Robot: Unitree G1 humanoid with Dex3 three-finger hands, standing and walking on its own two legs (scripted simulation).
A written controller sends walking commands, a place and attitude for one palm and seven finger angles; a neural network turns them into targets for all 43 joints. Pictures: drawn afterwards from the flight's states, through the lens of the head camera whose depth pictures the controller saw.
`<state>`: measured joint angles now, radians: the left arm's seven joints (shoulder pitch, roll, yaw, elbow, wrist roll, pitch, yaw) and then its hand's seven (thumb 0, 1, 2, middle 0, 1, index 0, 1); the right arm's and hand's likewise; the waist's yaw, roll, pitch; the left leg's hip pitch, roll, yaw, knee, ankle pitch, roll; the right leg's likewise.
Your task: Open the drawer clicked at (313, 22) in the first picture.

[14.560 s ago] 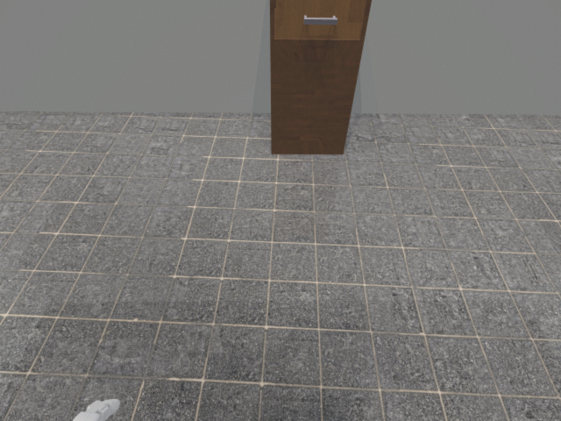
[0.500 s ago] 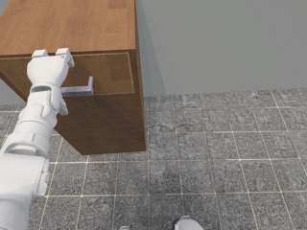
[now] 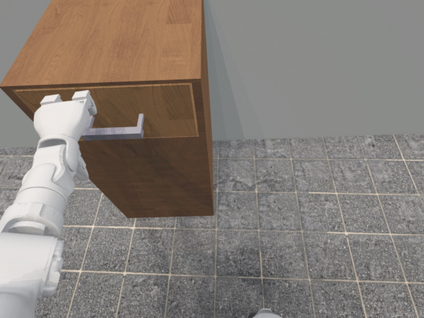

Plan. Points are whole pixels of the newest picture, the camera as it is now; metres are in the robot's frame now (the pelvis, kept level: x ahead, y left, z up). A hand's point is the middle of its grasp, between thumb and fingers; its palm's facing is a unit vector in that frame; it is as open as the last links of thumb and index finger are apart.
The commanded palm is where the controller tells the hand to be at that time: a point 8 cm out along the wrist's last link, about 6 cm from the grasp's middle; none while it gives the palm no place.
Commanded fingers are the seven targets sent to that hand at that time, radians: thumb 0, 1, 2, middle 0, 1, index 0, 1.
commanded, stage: move the hooked fingers above the handle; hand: left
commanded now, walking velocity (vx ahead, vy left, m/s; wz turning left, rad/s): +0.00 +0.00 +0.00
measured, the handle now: (114, 126) +0.53 +0.24 -0.01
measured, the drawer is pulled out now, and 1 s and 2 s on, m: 0.00 0.00 0.00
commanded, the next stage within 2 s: lower the fingers behind the handle in 0.90 s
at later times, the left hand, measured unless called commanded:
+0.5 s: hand (86, 136) +0.46 +0.27 +0.04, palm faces -0.12 +0.02 -0.99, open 13.8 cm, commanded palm +0.44 +0.24 +0.10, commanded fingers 0.00 -0.50 0.30 -0.30 -1.20 -0.30 -1.20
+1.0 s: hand (91, 135) +0.45 +0.25 +0.05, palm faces -0.06 +0.02 -1.00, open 13.8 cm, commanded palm +0.44 +0.24 +0.10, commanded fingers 0.00 -0.50 0.30 -0.30 -1.20 -0.30 -1.20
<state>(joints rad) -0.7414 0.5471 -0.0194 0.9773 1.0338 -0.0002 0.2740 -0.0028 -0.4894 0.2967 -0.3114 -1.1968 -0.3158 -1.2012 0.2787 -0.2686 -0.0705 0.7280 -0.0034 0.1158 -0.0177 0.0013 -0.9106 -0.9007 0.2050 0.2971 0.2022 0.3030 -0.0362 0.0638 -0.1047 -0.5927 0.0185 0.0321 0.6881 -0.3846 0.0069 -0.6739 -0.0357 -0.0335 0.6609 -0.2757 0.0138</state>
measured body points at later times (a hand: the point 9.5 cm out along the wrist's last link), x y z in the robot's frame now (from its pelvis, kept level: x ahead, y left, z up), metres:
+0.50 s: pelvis -0.01 +0.00 +0.00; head +0.09 -0.03 +0.44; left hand +0.46 +0.26 +0.10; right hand +0.03 -0.25 -0.15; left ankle -0.04 +0.11 -0.72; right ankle +0.01 -0.13 -0.72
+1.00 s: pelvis -0.01 +0.00 +0.00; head +0.08 -0.04 +0.44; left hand +0.45 +0.25 +0.11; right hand +0.03 -0.27 -0.15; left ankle -0.04 +0.11 -0.72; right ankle +0.01 -0.13 -0.72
